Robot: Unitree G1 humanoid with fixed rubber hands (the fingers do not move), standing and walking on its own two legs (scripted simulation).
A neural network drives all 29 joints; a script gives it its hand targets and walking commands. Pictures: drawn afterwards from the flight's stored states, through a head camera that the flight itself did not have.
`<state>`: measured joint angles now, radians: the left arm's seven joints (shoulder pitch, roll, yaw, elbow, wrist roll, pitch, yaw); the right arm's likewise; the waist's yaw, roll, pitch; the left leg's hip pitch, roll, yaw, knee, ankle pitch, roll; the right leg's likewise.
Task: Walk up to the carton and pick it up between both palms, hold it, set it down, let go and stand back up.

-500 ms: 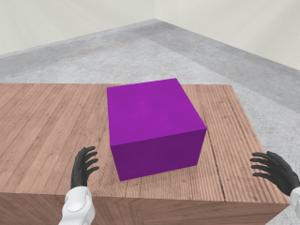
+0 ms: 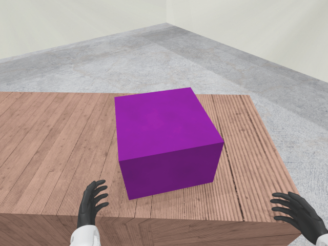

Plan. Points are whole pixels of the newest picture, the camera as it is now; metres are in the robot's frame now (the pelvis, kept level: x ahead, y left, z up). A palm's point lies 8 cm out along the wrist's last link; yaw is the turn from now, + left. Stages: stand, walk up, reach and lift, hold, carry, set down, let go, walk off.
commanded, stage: set down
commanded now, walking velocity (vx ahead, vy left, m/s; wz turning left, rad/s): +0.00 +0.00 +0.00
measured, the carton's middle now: (162, 138) +0.46 +0.03 +0.01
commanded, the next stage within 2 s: let go in 1.54 s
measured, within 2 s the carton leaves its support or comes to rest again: neither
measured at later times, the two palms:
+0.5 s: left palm (85, 231) +0.20 +0.21 -0.01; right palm (303, 234) +0.18 -0.29 -0.01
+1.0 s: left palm (81, 228) +0.20 +0.22 -0.01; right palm (296, 231) +0.18 -0.27 +0.00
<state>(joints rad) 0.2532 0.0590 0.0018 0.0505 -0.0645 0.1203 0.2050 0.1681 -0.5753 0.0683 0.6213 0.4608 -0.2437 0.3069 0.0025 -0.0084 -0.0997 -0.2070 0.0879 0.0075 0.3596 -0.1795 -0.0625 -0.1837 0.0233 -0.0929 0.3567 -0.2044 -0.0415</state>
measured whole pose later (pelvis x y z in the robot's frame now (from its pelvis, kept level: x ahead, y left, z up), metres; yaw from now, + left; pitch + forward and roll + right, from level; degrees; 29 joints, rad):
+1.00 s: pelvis -0.01 +0.01 +0.00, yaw +0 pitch -6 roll +0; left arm 0.17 0.20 0.04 0.23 -0.06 0.26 -0.09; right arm 0.12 -0.39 0.05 0.60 0.12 -0.04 -0.01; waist 0.00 -0.06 -0.03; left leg -0.06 0.08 0.01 0.36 -0.20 -0.03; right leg -0.03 0.02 -0.09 0.35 -0.21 -0.04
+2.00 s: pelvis -0.01 +0.01 +0.00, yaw +0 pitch -7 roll +0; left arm 0.16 0.20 0.05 0.23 -0.05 0.26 -0.10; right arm 0.11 -0.38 0.04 0.60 0.11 -0.03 -0.01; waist 0.00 -0.06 0.00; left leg -0.04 0.07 0.01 0.36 -0.20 -0.03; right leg -0.01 0.02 -0.09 0.35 -0.21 -0.04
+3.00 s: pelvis -0.02 +0.01 -0.01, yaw +0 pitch -2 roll -1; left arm 0.16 0.33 -0.04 0.31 -0.05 -0.12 -0.11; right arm 0.11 -0.38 -0.01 0.51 -0.02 -0.11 0.00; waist -0.02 -0.05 0.01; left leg -0.26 0.08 -0.01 0.56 -0.27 -0.02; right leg -0.22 0.01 -0.09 0.52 -0.26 -0.04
